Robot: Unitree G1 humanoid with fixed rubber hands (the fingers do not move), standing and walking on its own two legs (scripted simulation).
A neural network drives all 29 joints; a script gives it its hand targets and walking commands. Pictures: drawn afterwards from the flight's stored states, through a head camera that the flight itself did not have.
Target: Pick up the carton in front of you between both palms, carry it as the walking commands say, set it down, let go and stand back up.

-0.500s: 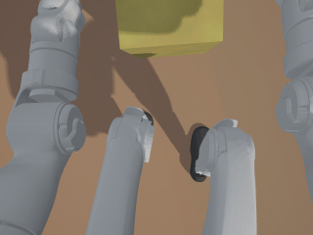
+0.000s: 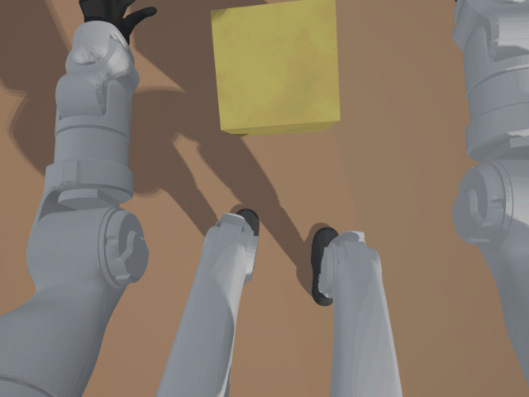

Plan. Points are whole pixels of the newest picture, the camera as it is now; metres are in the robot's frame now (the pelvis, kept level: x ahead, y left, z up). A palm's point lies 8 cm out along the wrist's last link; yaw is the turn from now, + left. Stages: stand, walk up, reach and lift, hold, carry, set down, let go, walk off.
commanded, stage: set down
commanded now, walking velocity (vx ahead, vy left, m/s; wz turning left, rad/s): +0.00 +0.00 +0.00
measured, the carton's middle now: (277, 82) +0.54 +0.06 -0.43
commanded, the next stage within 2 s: let go in 0.22 s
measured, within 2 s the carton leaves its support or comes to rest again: neither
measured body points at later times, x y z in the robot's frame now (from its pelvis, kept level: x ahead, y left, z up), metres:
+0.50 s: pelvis +0.03 +0.01 +0.13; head +0.33 +0.01 +0.47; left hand +0.48 +0.23 +0.01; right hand +0.53 -0.17 +0.01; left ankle +0.10 +0.12 -0.52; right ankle +0.07 -0.11 -0.52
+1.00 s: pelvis +0.09 +0.01 +0.21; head +0.22 +0.00 +0.64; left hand +0.31 +0.25 +0.12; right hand +0.37 -0.21 +0.11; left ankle +0.10 +0.12 -0.52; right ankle +0.07 -0.11 -0.52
